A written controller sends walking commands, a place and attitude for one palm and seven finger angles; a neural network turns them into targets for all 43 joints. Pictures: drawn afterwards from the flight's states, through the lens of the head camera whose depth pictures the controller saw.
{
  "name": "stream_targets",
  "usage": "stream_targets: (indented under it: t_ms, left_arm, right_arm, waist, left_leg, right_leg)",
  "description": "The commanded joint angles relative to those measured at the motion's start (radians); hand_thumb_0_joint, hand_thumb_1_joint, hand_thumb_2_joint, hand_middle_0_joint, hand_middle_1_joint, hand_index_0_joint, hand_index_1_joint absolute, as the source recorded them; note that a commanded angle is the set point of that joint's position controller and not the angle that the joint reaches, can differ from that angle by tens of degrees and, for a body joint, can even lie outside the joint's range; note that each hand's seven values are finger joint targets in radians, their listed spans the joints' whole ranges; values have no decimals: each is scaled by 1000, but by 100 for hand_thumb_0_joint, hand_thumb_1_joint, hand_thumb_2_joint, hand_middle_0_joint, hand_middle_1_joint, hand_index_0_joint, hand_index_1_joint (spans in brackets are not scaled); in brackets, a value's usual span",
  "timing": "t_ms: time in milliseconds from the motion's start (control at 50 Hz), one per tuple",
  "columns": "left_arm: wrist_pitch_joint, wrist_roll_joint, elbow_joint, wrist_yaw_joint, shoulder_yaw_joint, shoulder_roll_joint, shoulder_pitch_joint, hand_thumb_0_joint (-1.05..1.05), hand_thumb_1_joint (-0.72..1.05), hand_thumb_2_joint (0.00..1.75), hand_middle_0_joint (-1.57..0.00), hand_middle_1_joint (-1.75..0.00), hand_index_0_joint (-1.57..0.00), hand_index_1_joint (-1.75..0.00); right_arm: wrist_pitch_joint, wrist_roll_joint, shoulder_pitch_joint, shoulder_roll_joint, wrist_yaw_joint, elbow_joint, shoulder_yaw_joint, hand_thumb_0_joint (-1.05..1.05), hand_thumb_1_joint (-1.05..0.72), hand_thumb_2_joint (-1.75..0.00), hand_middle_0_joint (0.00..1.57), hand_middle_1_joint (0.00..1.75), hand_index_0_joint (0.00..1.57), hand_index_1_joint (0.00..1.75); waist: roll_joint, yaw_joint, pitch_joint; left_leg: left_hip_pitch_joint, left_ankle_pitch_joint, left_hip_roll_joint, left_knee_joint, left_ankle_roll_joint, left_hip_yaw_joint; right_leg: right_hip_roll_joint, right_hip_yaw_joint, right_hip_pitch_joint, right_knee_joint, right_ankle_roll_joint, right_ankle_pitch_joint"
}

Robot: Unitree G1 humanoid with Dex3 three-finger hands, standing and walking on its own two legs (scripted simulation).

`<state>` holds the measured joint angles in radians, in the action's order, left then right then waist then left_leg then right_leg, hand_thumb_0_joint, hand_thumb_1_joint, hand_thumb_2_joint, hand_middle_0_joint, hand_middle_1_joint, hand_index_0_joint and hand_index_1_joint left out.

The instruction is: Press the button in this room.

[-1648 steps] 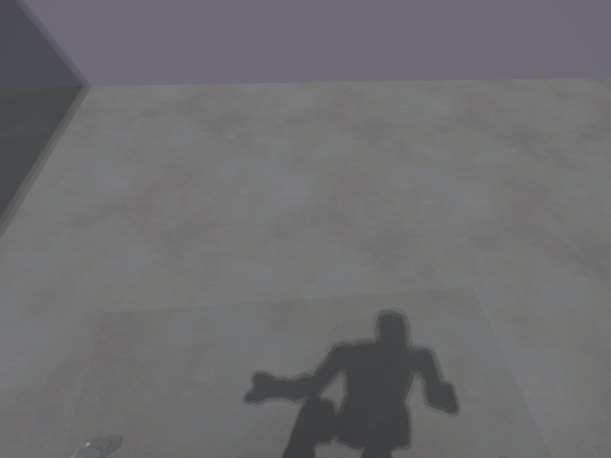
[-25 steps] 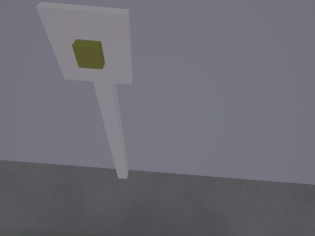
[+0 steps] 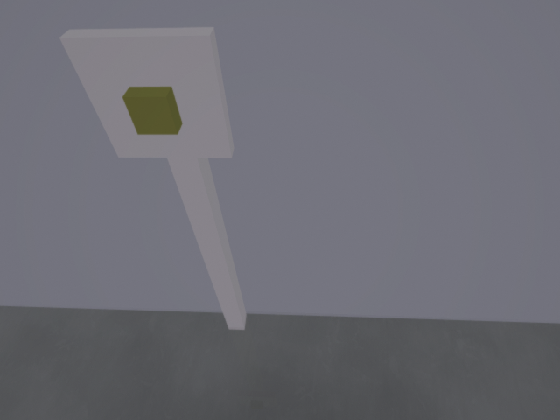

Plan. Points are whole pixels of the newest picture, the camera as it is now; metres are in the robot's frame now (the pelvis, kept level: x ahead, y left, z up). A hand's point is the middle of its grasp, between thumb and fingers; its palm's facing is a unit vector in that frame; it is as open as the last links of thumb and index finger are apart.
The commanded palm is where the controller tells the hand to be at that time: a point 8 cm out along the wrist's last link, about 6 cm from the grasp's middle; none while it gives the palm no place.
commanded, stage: look again from close up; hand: left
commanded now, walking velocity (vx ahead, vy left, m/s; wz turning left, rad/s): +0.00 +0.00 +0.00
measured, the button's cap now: (154, 109) +0.52 +0.22 +0.19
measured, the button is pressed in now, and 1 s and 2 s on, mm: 0 0 0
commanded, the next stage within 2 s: raise the hand and make a fist in 0.18 s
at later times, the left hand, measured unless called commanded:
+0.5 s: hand (165, 340) +0.22 +0.17 +0.03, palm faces +0.24 -0.97 -0.09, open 6.8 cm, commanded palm +0.12 +0.22 -0.02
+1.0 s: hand (159, 375) +0.17 +0.16 +0.04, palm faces -0.10 -0.99 -0.06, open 3.5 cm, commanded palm +0.13 +0.23 +0.06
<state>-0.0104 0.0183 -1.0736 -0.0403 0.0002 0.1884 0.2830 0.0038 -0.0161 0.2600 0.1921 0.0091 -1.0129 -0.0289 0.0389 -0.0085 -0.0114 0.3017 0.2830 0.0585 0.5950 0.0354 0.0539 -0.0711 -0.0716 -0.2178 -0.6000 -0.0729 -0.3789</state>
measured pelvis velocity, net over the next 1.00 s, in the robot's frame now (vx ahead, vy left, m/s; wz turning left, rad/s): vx -0.03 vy -0.03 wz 0.07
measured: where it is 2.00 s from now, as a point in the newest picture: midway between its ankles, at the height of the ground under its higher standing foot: outside the picture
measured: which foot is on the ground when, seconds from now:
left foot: down 0.00-1.00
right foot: down 0.00-1.00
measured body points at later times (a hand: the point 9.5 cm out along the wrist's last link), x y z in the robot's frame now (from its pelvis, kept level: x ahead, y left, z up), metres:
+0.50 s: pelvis +0.01 -0.03 -0.01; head +0.00 -0.04 +0.44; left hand +0.20 +0.22 +0.04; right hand +0.15 -0.28 -0.11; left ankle +0.02 +0.14 -0.73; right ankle -0.03 -0.17 -0.73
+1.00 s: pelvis -0.03 -0.03 -0.04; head -0.03 -0.03 +0.41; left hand +0.17 +0.22 +0.04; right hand +0.17 -0.23 -0.11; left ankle +0.02 +0.14 -0.73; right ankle -0.03 -0.17 -0.73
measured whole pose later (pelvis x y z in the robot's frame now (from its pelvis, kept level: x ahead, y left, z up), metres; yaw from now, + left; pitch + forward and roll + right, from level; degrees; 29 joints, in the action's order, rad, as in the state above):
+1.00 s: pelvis -0.03 -0.03 -0.04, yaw +4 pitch +5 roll -1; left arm -0.17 -0.29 0.09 0.39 0.17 0.29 0.35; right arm -0.23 0.05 0.23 0.17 0.08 -0.57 0.02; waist 0.04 -0.01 0.10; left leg 0.66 0.37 0.09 0.93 0.07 -0.07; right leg -0.03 0.03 -0.53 -0.94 -0.03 -0.50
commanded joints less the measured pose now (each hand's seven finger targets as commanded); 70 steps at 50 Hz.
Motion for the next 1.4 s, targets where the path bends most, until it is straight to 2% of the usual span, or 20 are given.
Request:
stream_targets:
  t_ms: [0, 240, 260, 280, 300, 320, 340, 380, 460, 500, 560, 640, 720, 760, 820, 940, 1060, 1160, 1320, 1380]
  left_arm:
    - [-12, 2, 53, 1, 22, 137, 24, 0, 90, 90, -20, -30, -20, -30]
    - [-13, 1, 70, 7, 36, 175, 6, 0, 90, 90, -20, -30, -20, -30]
    - [-22, 0, 46, -31, 37, 144, 85, 0, 90, 90, -20, -30, -20, -30]
    - [-266, -162, 1593, -27, 243, 414, -673, 0, 90, 90, -23, -33, -23, -33]
    - [-213, -87, 1276, -59, 253, 322, -85, 0, 90, 90, -25, -36, -25, -36]
    - [-165, -116, 1202, -108, 186, 226, -49, 0, 90, 90, -28, -39, -28, -39]
    - [-77, -139, 1067, -95, 34, -16, 222, 0, 90, 90, -31, -42, -31, -42]
    - [-159, -161, 1244, -44, 168, 99, 97, 0, 90, 90, -36, -48, -36, -48]
    - [-369, -197, 859, 154, 210, 13, 421, 0, 90, 90, -47, -60, -47, -60]
    - [-479, -227, 861, 297, 213, 47, 395, 0, 90, 90, -53, -66, -53, -66]
    - [-494, -273, 968, 454, 288, 166, 326, 0, 90, 90, -61, -75, -61, -75]
    - [-502, -358, 1346, 436, 332, 185, 100, 0, 90, 90, -72, -87, -72, -87]
    - [-590, -340, 1520, 377, 223, 142, -95, 0, 90, 90, -83, -99, -83, -99]
    - [-578, -310, 1455, 389, 166, 126, -103, 0, 90, 90, -89, -105, -89, -105]
    - [-453, -290, 1351, 433, 157, 163, -52, 0, 90, 90, -97, -114, -97, -114]
    - [-148, -349, 1347, 410, 353, 253, 138, 0, 90, 90, -113, -132, -113, -132]
    - [-216, -377, 1495, 299, 368, 225, 62, 0, 90, 90, -130, -150, -130, -150]
    - [-234, -338, 1474, 357, 253, 203, 3, 0, 90, 90, -130, -150, -130, -150]
    - [-142, -360, 1556, 355, 392, 321, -59, 0, 90, 90, -130, -150, -130, -150]
    - [-120, -383, 1586, 337, 387, 281, -59, 0, 90, 90, -130, -150, -130, -150]
  right_arm:
    - [-19, -4, 22, 119, 1, 59, -21, 0, -90, -90, 20, 30, 20, 30]
    - [-23, -3, -12, 142, 7, 41, -18, 0, -90, -90, 20, 30, 20, 30]
    - [-18, 12, -66, 151, 2, 101, -22, 0, -90, -90, 20, 30, 20, 30]
    - [-178, 53, -39, 227, 50, 371, -48, 0, -90, -90, 20, 30, 20, 30]
    - [-280, 38, -77, 148, 106, 317, -44, 0, -90, -90, 20, 30, 20, 30]
    - [-302, 47, -120, 151, 108, 257, -40, 0, -90, -90, 20, 30, 20, 30]
    - [-306, 75, -81, 103, 95, 262, -32, 0, -90, -90, 20, 30, 20, 30]
    - [-328, 54, -95, 136, 95, 334, -70, 0, -90, -90, 20, 30, 20, 30]
    - [-312, 34, -137, 123, 56, 398, -94, 0, -90, -90, 20, 30, 20, 30]
    - [-306, 37, -159, 142, 37, 463, -101, 0, -90, -90, 20, 30, 20, 30]
    - [-309, 57, -175, 160, 28, 576, -96, 0, -90, -90, 20, 30, 20, 30]
    - [-311, 44, -125, 138, 42, 622, -76, 0, -90, -90, 20, 30, 20, 30]
    - [-330, 28, -86, 134, 59, 566, -52, 0, -90, -90, 20, 30, 20, 30]
    - [-340, 37, -87, 145, 66, 550, -47, 0, -90, -90, 20, 30, 20, 30]
    - [-337, 57, -99, 162, 74, 565, -35, 0, -90, -90, 20, 30, 20, 30]
    - [-293, 76, -171, 125, 85, 656, -16, 0, -90, -90, 20, 30, 20, 30]
    - [-315, 63, -126, 122, 83, 632, -6, 0, -90, -90, 20, 30, 20, 30]
    - [-368, 70, -93, 155, 79, 603, -4, 0, -90, -90, 20, 30, 20, 30]
    - [-393, 75, -117, 158, 97, 605, 13, 0, -90, -90, 20, 30, 20, 30]
    - [-391, 78, -123, 150, 91, 612, 23, 0, -90, -90, 20, 30, 20, 30]
  waist:
    - [-86, 0, -69]
    - [-73, 10, 1]
    - [-221, 29, -21]
    - [-33, -66, 488]
    - [259, 35, 457]
    - [227, 23, 384]
    - [157, -14, 261]
    - [37, -25, 157]
    - [-304, 55, 9]
    - [-272, 59, 30]
    - [-107, 73, 176]
    - [39, 36, 358]
    - [42, -47, 284]
    - [51, -75, 191]
    - [28, -65, 145]
    - [-19, 70, 244]
    - [-25, 40, 171]
    - [-3, -5, 147]
    - [37, 54, 202]
    - [82, 59, 193]
  left_leg:
    - [-57, -89, 38, -120, -41, -41]
    - [-122, -239, 45, -91, -34, -16]
    - [-35, -182, 73, 92, -4, 9]
    - [-245, -403, -55, -53, -72, -1]
    - [-385, -533, -25, -96, -81, 18]
    - [-270, -463, -6, -56, -45, -6]
    - [-227, -420, -12, -50, -53, -6]
    - [-102, -307, -34, -2, -40, 4]
    - [213, -191, -48, 104, -13, -10]
    - [278, -123, -54, 150, -6, 0]
    - [248, -113, -74, 210, -26, 26]
    - [155, -138, -66, 264, -48, 1]
    - [153, -113, -38, 320, -65, -48]
    - [187, -15, -29, 316, -65, -62]
    - [224, 80, -30, 271, -68, -76]
    - [190, 33, -48, 168, -56, -54]
    - [146, 11, -45, 130, -49, -53]
    - [104, 64, -46, 108, -57, -62]
    - [32, 34, -52, 43, -54, -68]
    - [-1, -12, -53, 29, -46, -61]
  right_leg:
    - [1, -17, -128, 132, 74, 114]
    - [-7, -23, -62, 123, 82, 303]
    - [-76, -103, -49, 191, 49, 633]
    - [22, 71, 42, 20, 91, 685]
    - [64, 137, 4, -67, 98, 448]
    - [50, 162, -27, -12, 86, 312]
    - [50, 162, -95, 7, 70, 315]
    - [52, 175, -152, 41, 56, 320]
    - [85, 191, -302, -97, 45, 306]
    - [74, 159, -323, -140, 53, 272]
    - [49, 102, -277, -159, 60, 267]
    - [66, 92, -295, -194, 43, 257]
    - [91, 113, -436, -236, 57, 178]
    - [92, 109, -501, -211, 58, 63]
    - [91, 89, -475, -148, 56, -56]
    - [72, 101, -288, -91, 52, -42]
    - [100, 141, -311, -69, 50, -16]
    - [94, 136, -328, -37, 47, -41]
    - [101, 162, -228, -18, 58, 6]
    - [103, 176, -203, -12, 61, 67]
